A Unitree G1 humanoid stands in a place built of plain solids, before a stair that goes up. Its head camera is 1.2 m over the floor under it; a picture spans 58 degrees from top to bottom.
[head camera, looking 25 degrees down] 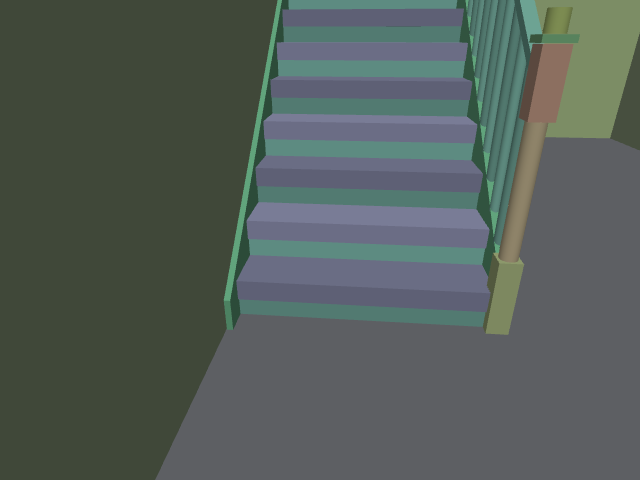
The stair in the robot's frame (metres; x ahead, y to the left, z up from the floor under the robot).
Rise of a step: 0.20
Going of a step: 0.25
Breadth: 1.16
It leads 5 degrees to the right of straight ahead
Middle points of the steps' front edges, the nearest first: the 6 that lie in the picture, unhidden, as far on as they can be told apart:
1.67 -0.18 0.19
1.91 -0.22 0.39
2.16 -0.24 0.58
2.41 -0.26 0.78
2.65 -0.29 0.98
2.90 -0.31 1.17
